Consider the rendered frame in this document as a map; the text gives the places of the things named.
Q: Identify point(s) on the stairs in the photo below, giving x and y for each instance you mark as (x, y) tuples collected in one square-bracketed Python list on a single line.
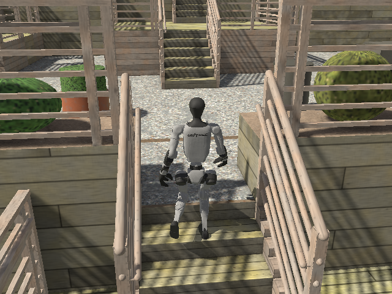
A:
[(230, 261), (191, 11), (187, 60)]

